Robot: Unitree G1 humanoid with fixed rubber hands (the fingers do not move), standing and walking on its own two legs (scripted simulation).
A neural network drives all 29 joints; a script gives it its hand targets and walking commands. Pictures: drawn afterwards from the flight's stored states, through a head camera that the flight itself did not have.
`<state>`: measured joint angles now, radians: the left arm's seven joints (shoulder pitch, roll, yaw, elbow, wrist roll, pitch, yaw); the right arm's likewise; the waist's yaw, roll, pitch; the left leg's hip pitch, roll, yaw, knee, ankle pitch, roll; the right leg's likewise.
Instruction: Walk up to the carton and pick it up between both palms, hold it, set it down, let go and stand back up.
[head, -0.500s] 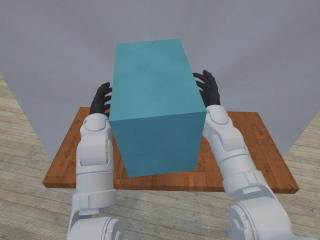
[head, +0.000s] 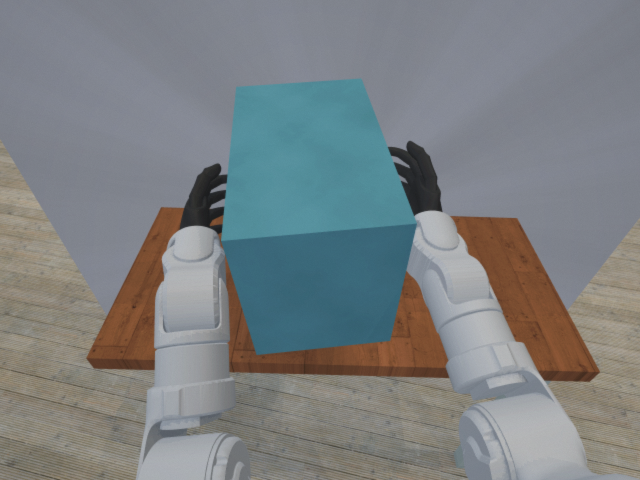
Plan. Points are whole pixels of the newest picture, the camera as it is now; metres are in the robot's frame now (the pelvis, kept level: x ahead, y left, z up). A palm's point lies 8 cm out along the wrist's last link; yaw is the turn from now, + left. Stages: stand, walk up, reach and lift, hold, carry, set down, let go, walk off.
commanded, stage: hold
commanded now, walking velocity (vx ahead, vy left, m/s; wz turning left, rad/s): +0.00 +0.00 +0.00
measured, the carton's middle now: (311, 210) +0.41 +0.00 +0.15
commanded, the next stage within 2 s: none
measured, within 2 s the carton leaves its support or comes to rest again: neither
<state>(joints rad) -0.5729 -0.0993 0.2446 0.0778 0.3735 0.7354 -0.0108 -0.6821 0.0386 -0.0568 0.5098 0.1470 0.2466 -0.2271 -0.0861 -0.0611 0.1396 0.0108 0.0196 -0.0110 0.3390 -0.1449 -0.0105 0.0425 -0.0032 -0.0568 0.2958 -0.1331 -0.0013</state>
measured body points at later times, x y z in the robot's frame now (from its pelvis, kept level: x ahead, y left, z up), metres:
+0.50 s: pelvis +0.00 +0.00 +0.00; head -0.03 +0.02 +0.45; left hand +0.38 +0.13 +0.17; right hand +0.38 -0.13 +0.18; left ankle +0.04 +0.12 -0.75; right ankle +0.04 -0.12 -0.75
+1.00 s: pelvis +0.01 +0.00 +0.00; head -0.03 +0.03 +0.45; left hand +0.38 +0.13 +0.17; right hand +0.38 -0.13 +0.18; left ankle +0.04 +0.12 -0.75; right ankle +0.04 -0.12 -0.75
